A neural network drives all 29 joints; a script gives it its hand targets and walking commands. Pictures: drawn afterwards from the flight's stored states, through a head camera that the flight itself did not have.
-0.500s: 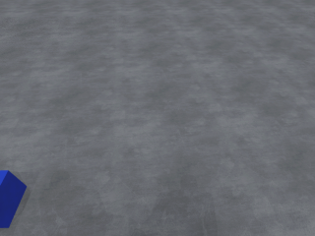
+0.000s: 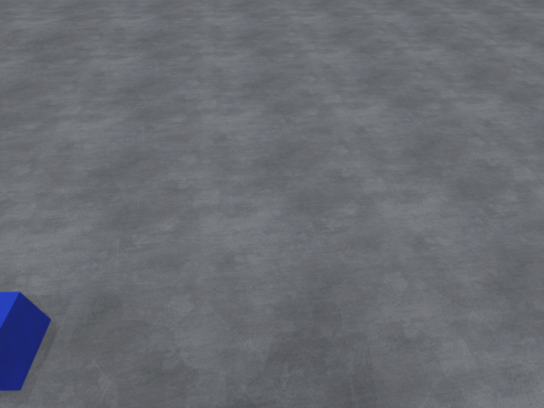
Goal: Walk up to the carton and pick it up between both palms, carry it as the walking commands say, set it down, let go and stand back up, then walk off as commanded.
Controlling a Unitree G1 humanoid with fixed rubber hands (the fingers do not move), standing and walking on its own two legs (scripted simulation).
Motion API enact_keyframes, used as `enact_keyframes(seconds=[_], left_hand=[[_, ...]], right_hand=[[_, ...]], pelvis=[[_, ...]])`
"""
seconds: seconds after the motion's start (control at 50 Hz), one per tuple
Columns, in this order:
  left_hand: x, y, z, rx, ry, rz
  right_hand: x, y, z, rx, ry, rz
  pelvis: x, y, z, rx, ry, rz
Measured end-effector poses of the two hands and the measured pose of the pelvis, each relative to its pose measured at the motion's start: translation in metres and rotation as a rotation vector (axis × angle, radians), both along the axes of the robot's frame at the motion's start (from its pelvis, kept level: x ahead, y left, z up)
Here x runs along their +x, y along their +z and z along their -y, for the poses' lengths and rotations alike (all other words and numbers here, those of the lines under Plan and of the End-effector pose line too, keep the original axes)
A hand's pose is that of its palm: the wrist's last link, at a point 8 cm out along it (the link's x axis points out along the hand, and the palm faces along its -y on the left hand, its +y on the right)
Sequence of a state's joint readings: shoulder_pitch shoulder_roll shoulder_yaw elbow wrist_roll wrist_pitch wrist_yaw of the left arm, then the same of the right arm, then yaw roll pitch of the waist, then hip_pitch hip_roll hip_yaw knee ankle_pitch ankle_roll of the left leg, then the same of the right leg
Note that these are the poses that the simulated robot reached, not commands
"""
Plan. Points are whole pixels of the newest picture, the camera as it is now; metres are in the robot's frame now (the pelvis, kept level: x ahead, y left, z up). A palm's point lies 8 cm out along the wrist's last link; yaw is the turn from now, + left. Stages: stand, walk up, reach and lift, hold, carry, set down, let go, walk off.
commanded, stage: stand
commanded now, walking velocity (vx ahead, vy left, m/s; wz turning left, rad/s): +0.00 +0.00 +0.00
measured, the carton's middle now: out of the picture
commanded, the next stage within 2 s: none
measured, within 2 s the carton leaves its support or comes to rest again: neither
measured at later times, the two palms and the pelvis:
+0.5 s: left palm out of the picture +0.05 +0.30 -0.12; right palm out of the picture +0.04 -0.29 -0.12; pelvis -0.01 +0.01 +0.00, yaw +0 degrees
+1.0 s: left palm out of the picture +0.09 +0.33 -0.10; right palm out of the picture +0.09 -0.29 -0.10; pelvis +0.00 +0.01 +0.00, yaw +0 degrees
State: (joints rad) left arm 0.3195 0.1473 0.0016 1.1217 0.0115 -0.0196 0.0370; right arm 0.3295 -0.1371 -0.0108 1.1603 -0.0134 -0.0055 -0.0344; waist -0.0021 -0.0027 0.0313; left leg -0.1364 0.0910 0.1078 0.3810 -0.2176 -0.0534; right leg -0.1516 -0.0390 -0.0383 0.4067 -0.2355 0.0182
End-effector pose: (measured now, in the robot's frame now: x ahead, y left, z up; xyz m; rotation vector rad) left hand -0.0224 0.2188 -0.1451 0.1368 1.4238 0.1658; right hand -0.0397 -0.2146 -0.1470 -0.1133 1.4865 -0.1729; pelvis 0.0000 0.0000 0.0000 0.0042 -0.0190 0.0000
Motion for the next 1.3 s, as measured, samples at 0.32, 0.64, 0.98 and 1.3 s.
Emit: enact_keyframes(seconds=[0.32,0.64,0.98,1.3], left_hand=[[0.034,0.013,-0.052,0.112,-0.051,0.115],[0.095,0.039,-0.097,0.197,-0.124,0.263],[0.111,0.042,-0.107,0.197,-0.136,0.264],[0.118,0.044,-0.112,0.203,-0.136,0.264]], right_hand=[[0.036,0.010,0.045,-0.110,0.053,0.128],[0.109,0.039,0.084,-0.205,0.147,0.310],[0.134,0.045,0.080,-0.207,0.174,0.332],[0.141,0.046,0.080,-0.213,0.171,0.332]], pelvis=[[-0.008,-0.002,-0.004,0.002,0.002,0.013],[-0.010,0.001,-0.009,0.001,0.005,0.022],[-0.005,0.003,-0.015,-0.001,0.006,0.016],[0.000,0.003,-0.018,-0.001,0.008,0.012]])
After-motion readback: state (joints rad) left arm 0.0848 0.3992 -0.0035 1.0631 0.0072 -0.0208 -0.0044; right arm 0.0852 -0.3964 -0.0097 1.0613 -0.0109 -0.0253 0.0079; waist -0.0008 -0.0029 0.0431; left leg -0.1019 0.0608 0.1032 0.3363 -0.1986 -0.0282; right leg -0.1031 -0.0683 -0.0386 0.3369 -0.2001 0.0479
